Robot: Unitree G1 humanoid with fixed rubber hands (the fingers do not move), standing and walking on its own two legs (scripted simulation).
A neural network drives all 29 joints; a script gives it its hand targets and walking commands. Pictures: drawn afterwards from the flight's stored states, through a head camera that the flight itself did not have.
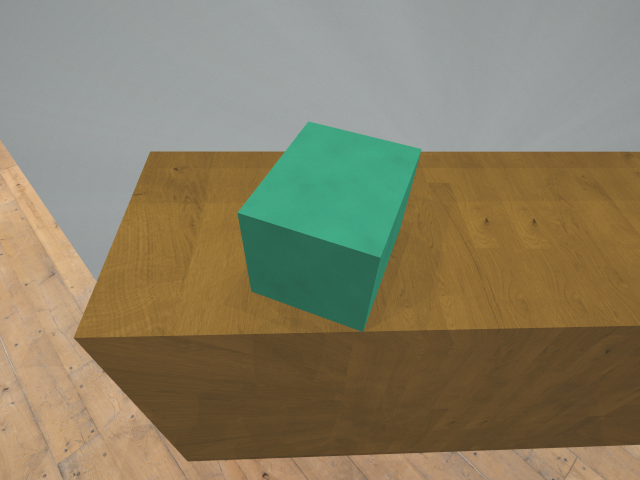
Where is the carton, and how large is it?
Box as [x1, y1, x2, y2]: [238, 121, 421, 331]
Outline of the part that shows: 308,121 238,211 238,218 251,291 362,331 401,223 421,149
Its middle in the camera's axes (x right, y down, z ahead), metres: +0.03 -0.03 +0.60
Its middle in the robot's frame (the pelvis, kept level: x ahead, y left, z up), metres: +0.49 -0.02 +0.04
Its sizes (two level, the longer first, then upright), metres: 0.231 0.186 0.174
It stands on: a pedestal, 0.73 m high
